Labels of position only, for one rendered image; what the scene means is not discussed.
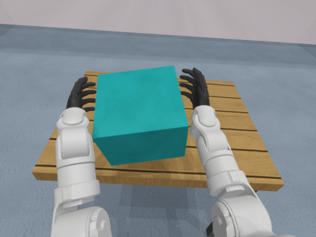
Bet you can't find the left robot hand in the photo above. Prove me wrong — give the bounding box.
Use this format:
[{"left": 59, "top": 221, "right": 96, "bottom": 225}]
[{"left": 66, "top": 77, "right": 96, "bottom": 112}]

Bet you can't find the right robot hand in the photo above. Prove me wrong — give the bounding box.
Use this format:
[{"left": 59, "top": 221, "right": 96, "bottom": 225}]
[{"left": 179, "top": 68, "right": 210, "bottom": 110}]

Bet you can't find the robot left forearm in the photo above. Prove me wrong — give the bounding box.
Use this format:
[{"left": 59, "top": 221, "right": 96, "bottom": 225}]
[{"left": 51, "top": 107, "right": 100, "bottom": 235}]

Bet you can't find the table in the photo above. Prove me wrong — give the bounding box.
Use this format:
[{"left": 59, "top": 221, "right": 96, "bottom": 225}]
[{"left": 32, "top": 71, "right": 284, "bottom": 237}]

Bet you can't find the robot right forearm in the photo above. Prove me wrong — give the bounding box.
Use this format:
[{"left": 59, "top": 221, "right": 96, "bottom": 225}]
[{"left": 190, "top": 105, "right": 272, "bottom": 225}]

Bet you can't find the carton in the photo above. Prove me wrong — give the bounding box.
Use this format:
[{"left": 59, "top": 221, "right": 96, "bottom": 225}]
[{"left": 92, "top": 66, "right": 189, "bottom": 166}]

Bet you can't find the robot right upper arm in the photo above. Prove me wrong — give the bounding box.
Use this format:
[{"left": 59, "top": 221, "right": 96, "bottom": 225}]
[{"left": 211, "top": 195, "right": 295, "bottom": 237}]

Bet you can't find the robot left upper arm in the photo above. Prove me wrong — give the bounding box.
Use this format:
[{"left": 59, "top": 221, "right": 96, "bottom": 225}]
[{"left": 51, "top": 206, "right": 112, "bottom": 237}]

